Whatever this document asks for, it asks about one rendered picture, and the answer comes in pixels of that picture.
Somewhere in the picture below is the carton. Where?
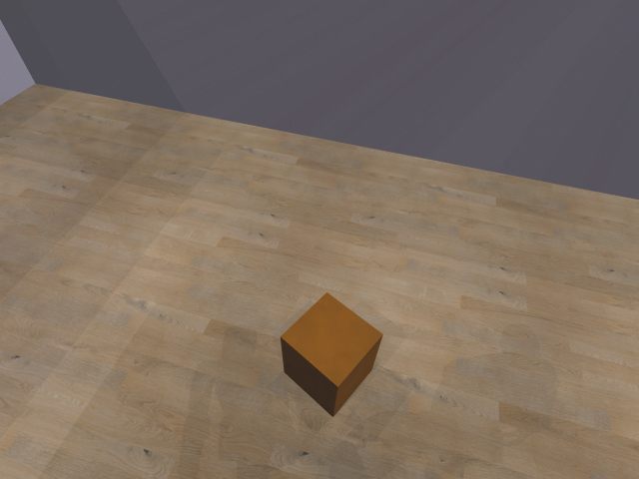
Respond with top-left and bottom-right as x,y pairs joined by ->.
281,293 -> 383,417

